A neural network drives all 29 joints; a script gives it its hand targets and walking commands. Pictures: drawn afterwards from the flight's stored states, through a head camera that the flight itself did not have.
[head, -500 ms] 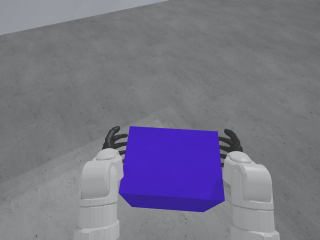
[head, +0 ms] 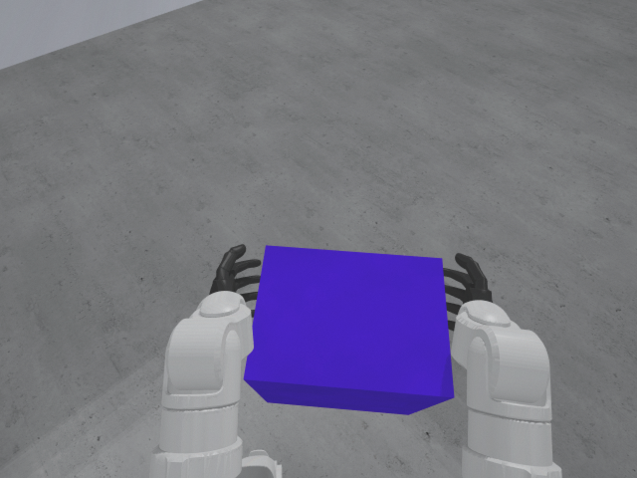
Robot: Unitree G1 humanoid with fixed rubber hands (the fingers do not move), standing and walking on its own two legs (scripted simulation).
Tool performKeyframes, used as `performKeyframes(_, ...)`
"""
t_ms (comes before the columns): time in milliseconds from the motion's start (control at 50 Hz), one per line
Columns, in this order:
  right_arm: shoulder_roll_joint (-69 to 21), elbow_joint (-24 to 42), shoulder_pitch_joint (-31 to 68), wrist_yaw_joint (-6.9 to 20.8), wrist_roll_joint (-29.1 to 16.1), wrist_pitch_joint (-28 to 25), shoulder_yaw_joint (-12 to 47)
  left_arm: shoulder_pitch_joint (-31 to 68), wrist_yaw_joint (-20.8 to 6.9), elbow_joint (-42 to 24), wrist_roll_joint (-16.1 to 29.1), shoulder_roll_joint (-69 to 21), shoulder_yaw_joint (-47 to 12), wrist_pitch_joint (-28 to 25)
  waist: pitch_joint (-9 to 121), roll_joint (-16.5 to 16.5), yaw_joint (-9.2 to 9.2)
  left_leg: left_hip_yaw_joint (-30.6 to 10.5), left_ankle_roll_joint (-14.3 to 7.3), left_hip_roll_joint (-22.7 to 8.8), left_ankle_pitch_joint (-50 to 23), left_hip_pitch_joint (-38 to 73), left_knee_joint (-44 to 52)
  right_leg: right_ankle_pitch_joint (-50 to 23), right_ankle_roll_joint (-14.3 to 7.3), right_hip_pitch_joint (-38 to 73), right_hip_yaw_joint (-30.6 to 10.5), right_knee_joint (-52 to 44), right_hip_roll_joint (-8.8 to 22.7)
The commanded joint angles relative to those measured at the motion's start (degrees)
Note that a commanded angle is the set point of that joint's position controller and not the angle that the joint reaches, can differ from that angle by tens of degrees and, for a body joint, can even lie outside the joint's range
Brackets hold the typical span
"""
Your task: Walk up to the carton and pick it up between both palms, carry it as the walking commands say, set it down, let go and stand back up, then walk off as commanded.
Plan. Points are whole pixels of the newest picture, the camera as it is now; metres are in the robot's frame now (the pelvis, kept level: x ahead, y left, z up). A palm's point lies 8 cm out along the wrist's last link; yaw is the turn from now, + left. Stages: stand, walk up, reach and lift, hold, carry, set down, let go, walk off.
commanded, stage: carry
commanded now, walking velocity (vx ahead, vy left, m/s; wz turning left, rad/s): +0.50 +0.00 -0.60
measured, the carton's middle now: (344, 338) +0.30 +0.00 -0.02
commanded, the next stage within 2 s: none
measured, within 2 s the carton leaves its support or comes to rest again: neither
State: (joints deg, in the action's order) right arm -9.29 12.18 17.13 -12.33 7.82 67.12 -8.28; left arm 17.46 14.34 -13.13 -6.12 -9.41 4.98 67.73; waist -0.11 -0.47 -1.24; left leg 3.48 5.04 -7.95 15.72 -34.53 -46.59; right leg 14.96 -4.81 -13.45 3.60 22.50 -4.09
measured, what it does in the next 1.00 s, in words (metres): walks ahead, turning right: left foot, then right foot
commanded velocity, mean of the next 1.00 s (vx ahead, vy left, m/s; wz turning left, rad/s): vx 0.50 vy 0.00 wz -0.60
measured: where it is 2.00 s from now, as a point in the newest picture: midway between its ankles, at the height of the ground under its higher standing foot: (488, 241)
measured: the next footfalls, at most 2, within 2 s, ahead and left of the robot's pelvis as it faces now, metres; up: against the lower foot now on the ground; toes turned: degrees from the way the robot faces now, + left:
left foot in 0.12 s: +0.26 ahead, +0.14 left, +0.00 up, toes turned +5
right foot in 0.62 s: +0.52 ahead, -0.18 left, +0.00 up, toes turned -30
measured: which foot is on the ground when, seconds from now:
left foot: up 0.00-0.10, down 0.12-0.62, up 0.64-1.00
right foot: down 0.00-0.14, up 0.16-0.60, down 0.62-1.00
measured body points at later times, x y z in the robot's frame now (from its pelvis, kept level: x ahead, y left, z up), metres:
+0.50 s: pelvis +0.32 +0.00 +0.01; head +0.34 +0.02 +0.45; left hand +0.66 +0.03 +0.08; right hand +0.55 -0.24 +0.09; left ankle +0.22 +0.13 -0.74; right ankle +0.39 -0.18 -0.69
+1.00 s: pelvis +0.64 -0.16 +0.00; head +0.66 -0.17 +0.44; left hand +0.97 -0.22 +0.07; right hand +0.80 -0.46 +0.07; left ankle +0.80 -0.11 -0.73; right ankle +0.49 -0.16 -0.74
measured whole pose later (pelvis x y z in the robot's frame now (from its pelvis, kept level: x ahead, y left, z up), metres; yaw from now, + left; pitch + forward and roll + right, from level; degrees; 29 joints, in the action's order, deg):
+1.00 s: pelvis +0.64 -0.16 +0.00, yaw -35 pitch +5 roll +1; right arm -8.9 15.7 15.8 -12.5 6.5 68.5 -7.0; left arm 15.2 10.6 -17.4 -7.8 -8.8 4.2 68.7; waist 2.5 1.0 0.9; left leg 6.8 5.2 -4.3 8.0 -30.7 -31.0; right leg 21.5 -4.3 -5.5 -4.1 22.4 -4.3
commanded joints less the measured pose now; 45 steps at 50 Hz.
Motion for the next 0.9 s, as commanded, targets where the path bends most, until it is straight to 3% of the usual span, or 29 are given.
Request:
performKeyframes(0,-58.19,5.0,23.86,21.25,-25.09,0.3,39.34,18.99,-23.51,-3.64,23.3,-58.74,-36.95,0.33,21.36,7.84,0.58,4.79,-0.15,3.84,-8.36,6.82,10.2,-34.73,-5.05,14.89,-7.54,-1.59,12.54)
performKeyframes(60,-57.37,4.65,22.95,21.73,-25.71,1.59,39.85,17.49,-23.14,-4.9,22.12,-56.94,-36.91,1.34,19.52,7.92,0.83,7.71,-0.41,5.37,-11.86,15.4,19.39,-30.07,-3.18,10.88,-6.57,2.49,11.02)
performKeyframes(80,-57.42,3.51,21.65,21.89,-25.71,2.01,39.72,17.38,-23.03,-4.91,21.89,-56.53,-37.18,1.74,21.08,5.86,1.9,9.03,-0.96,5.41,-13.61,24.89,24.64,-27.86,-1.72,6.18,-4.43,8.8,9.2)
performKeyframes(100,-57.04,2.04,20.12,21.99,-25.24,2.36,39.32,17.3,-23.09,-4.49,21.69,-55.94,-37.32,2.2,24.47,1.35,3.29,3.43,-3.12,-0.09,-10.42,38.62,26.95,-23.13,0.32,-3.67,-2.08,20.29,6.57)
performKeyframes(120,-55.54,1.03,19.99,22.04,-24.74,2.48,38.36,18.49,-23.47,-5.28,22.61,-55.81,-37.72,2.65,31.21,-14.56,3.57,-20.42,-9.32,-18.64,-6.18,50.95,29.87,-2.52,2.5,-17.67,1.76,38.04,0.9)
performKeyframes(140,-56.14,-0.45,21.41,21.93,-24.62,2.18,37.75,22.13,-23.98,-4.68,23.44,-55.14,-38.02,3.05,30.09,-20.57,3.12,-31.68,-13.79,-23.67,-9.25,51.9,31.78,14.57,1.58,-26.11,-3.27,45.83,1.47)
performKeyframes(160,-56.88,-0.59,20.93,21.87,-24.04,2.23,37.44,23.21,-24.11,-3.17,23.68,-56.36,-38.1,3.13,27.47,-12.48,3.07,-25.35,-13.78,-22.64,-10.85,47.42,30.5,11.81,1.25,-27.09,-6.93,48.65,6.66)
performKeyframes(180,-58.27,-0.27,22.21,21.91,-24.46,1.87,37.51,25.54,-24.29,-3.88,24.88,-57.24,-38.33,2.75,24.45,-6.24,3.2,-18.15,-12.62,-20.93,-13.85,44.19,30.55,7.83,1.68,-27.93,-7.47,48.22,9.17)
performKeyframes(200,-59.32,1.01,24.6,22.02,-25.63,1.53,37.94,26.78,-24.31,-4.14,25.06,-57.84,-38.17,2.42,21.81,-4.43,3.1,-12.8,-11.0,-19.64,-13.07,41.14,32.22,5.5,2.1,-28.05,-6.63,45.44,10.53)
performKeyframes(240,-58.72,1.52,25.71,22.11,-26.31,1.53,37.54,24.88,-24.06,-1.85,24.83,-58.99,-37.18,2.15,19.17,-6.04,2.86,-3.77,-8.97,-17.22,-12.27,38.62,34.46,2.71,2.72,-25.97,-2.75,39.01,10.23)
performKeyframes(280,-57.82,1.43,25.7,22.44,-26.67,1.89,37.17,24.37,-23.46,-1.14,24.44,-59.47,-37.11,1.87,17.83,-8.1,2.78,1.01,-8.65,-16.2,-14.27,39.78,35.93,-0.78,2.85,-26.31,-0.4,34.79,9.94)
performKeyframes(440,-55.72,1.07,25.11,24.04,-26.59,3.4,36.89,23.3,-22.24,-0.75,22.76,-59.23,-38.06,2.34,10.23,-10.52,2.48,14.57,-6.53,-12.53,-28.89,44.99,34.75,-11.46,2.11,-26.58,7.14,17.71,7.27)
performKeyframes(460,-55.56,1.38,25.4,24.09,-26.55,3.53,36.84,23.71,-22.22,-1.1,22.83,-59.23,-38.28,2.47,9.6,-11.03,2.44,16.02,-6.08,-12.44,-31.65,45.06,33.87,-11.81,1.9,-25.11,8.54,15.53,6.57)
performKeyframes(500,-55.23,1.97,25.79,24.11,-26.29,3.81,36.64,23.93,-22.21,-1.57,23.18,-59.26,-38.77,2.72,10.36,-12.25,1.89,18.92,-4.89,-12.39,-45.68,44.3,28.27,-11.57,1.42,-18.59,12.48,12.67,3.37)
performKeyframes(540,-54.49,2.06,24.77,24.12,-25.63,4.15,36.13,24.39,-22.3,-1.97,23.53,-59.08,-39.0,2.91,14.15,-14.26,1.61,20.21,-2.7,-12.15,-58.06,45.32,17.08,-9.77,1.49,-11.01,15.5,10.07,-1.0)
performKeyframes(560,-54.28,1.72,23.65,24.04,-25.1,4.23,35.8,25.15,-22.48,-2.22,23.75,-59.22,-38.98,3.06,16.83,-14.61,1.19,21.58,-0.88,-10.96,-58.22,43.95,8.3,-10.52,1.24,-4.13,16.53,5.32,-2.99)
performKeyframes(580,-54.16,1.65,23.45,23.88,-24.56,4.18,35.51,24.58,-22.7,-2.08,24.24,-59.41,-38.77,3.17,20.9,-12.46,-0.38,21.19,0.78,-8.07,-50.35,37.37,-4.97,-9.66,0.21,7.83,14.71,1.81,-4.93)
performKeyframes(600,-53.91,1.97,25.39,23.6,-24.19,3.86,35.39,24.48,-23.13,-2.25,24.62,-59.57,-38.15,3.23,20.11,-6.32,-1.43,14.95,0.63,-5.81,-19.79,20.54,-17.2,-8.69,-1.54,18.94,1.45,2.21,2.35)
performKeyframes(620,-54.27,0.65,24.01,23.6,-23.36,4.43,35.9,22.99,-23.3,1.05,23.73,-59.12,-36.95,3.38,23.88,12.97,0.72,7.75,2.63,4.78,17.99,-2.12,-30.99,-18.17,-11.05,31.73,-35.12,-1.43,19.29)
performKeyframes(640,-54.96,-1.32,23.31,23.4,-22.93,4.08,35.75,22.33,-23.77,1.52,25.2,-61.18,-38.27,3.41,28.74,7.47,0.56,-2.3,0.44,3.69,20.71,-10.93,-35.48,-25.57,-13.75,39.72,-37.89,-2.35,22.76)
performKeyframes(660,-55.45,-0.14,25.65,23.36,-23.39,3.33,36.32,22.07,-24.06,3.13,25.16,-62.58,-37.56,2.89,29.0,4.42,0.51,-5.81,-0.85,1.12,16.48,-10.72,-33.61,-32.27,-13.31,37.08,-32.57,-0.91,21.65)
performKeyframes(680,-56.74,1.48,27.96,23.24,-24.71,2.34,36.91,23.42,-24.17,2.09,25.23,-62.99,-37.49,2.11,26.48,1.08,0.56,-6.47,-0.76,-1.25,10.55,-8.76,-29.57,-35.56,-11.68,29.58,-26.3,-0.19,20.61)
performKeyframes(700,-58.07,2.63,29.88,22.82,-25.79,1.59,37.24,24.76,-24.16,1.2,25.63,-63.52,-36.85,1.31,25.31,0.56,0.98,-5.98,-0.37,-2.78,7.41,-5.35,-24.06,-35.02,-9.77,22.23,-21.16,-1.0,19.21)
performKeyframes(720,-58.61,3.64,30.79,22.41,-26.37,0.94,37.19,26.18,-24.02,-0.17,26.35,-63.92,-37.05,0.6,25.64,2.08,1.4,-5.18,0.34,-3.23,5.98,-1.57,-17.8,-32.68,-8.21,18.38,-16.89,-1.67,17.23)
performKeyframes(780,-59.15,3.52,26.1,21.5,-25.65,-0.21,37.33,23.15,-23.87,-3.12,26.03,-62.32,-37.82,-0.42,25.12,6.14,1.13,-0.86,1.18,0.22,6.2,1.13,-5.77,-31.71,-8.13,16.67,-14.16,-3.55,15.77)
performKeyframes(880,-58.18,5.56,22.94,21.07,-25.73,0.35,39.45,16.73,-23.85,-5.02,23.33,-58.27,-36.93,0.33,21.77,7.28,0.53,3.09,0.93,3.76,-7.72,3.78,7.28,-40.95,-4.67,17.62,-10.04,-1.23,12.64)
